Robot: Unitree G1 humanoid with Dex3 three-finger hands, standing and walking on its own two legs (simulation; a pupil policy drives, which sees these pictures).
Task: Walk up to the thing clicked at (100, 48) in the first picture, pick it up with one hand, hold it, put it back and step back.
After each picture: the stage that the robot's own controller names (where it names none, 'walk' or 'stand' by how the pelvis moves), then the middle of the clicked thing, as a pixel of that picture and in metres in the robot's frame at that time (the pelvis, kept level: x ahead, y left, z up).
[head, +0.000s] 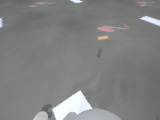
stand; (99, 52) +1.30 -0.16 -0.66
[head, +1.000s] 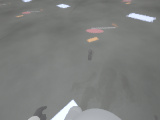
walk; (89, 55) +1.19 +0.11 -0.63
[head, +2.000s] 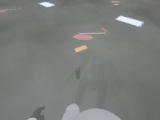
walk; (77, 73) +0.70 +0.22 -0.63
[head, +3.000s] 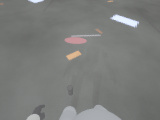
walk; (70, 90) +0.39 +0.20 -0.63
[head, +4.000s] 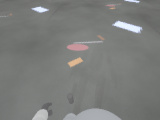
stand; (70, 99) +0.33 +0.22 -0.65
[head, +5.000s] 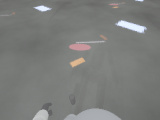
stand; (72, 99) +0.32 +0.20 -0.66
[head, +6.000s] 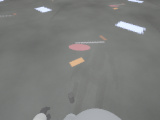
stand; (71, 98) +0.34 +0.22 -0.66
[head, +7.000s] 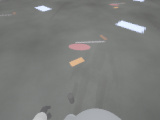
stand; (71, 98) +0.33 +0.22 -0.66
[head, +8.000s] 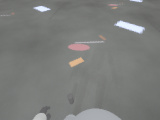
go down; (71, 99) +0.32 +0.22 -0.66
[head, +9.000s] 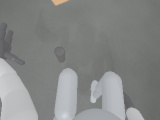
go down; (60, 56) +0.44 +0.22 -0.25
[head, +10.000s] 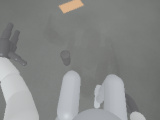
approach; (66, 59) +0.43 +0.20 -0.25
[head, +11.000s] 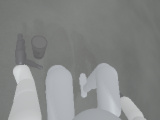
close in; (39, 50) +0.44 +0.24 -0.16
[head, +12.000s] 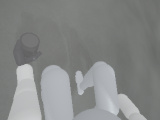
close; (30, 48) +0.43 +0.25 -0.16
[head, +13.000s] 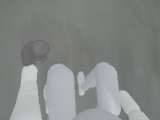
lift; (38, 52) +0.39 +0.23 -0.17
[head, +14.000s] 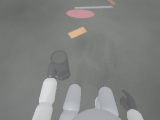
lift; (62, 68) +0.33 +0.18 +0.04
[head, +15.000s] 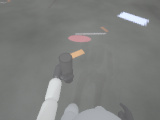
hold; (67, 70) +0.32 +0.17 +0.05
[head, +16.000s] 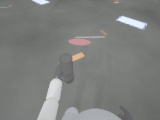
hold; (67, 70) +0.32 +0.17 +0.05
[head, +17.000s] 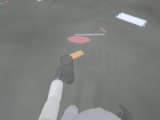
crouch; (68, 71) +0.32 +0.16 +0.03
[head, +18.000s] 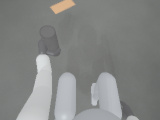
lower; (52, 44) +0.48 +0.22 -0.03
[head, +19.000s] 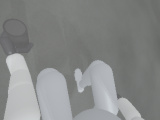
lower; (20, 40) +0.47 +0.27 -0.16
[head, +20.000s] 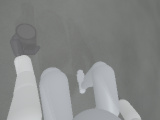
lower; (29, 42) +0.46 +0.26 -0.17
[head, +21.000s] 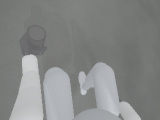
lower; (37, 42) +0.46 +0.24 -0.15
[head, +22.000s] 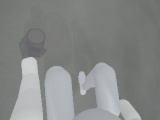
lower; (36, 45) +0.44 +0.24 -0.16
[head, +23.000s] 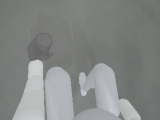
draw back; (43, 48) +0.43 +0.21 -0.15
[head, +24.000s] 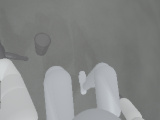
rise; (41, 46) +0.44 +0.22 -0.18
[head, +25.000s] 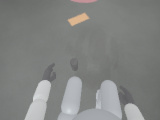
walk; (74, 65) +0.44 +0.16 -0.35
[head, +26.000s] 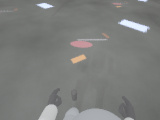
stand; (74, 95) +0.37 +0.16 -0.59
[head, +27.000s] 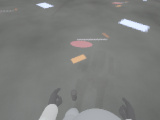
stand; (74, 95) +0.36 +0.17 -0.60
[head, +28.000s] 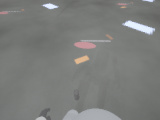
stand; (76, 95) +0.37 +0.15 -0.64
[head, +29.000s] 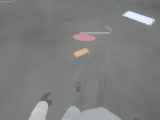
walk; (77, 87) +0.41 +0.13 -0.63
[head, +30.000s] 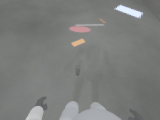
walk; (77, 70) +0.64 +0.16 -0.64
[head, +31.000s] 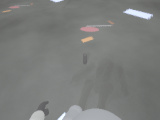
stand; (85, 59) +0.97 +0.17 -0.63
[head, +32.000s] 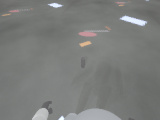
stand; (83, 62) +0.98 +0.15 -0.66
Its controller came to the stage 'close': yes
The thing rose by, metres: 0.70
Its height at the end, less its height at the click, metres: +0.00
